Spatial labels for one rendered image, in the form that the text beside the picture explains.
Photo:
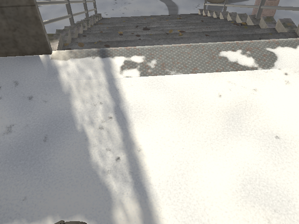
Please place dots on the stairs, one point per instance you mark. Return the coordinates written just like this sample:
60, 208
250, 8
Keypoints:
174, 29

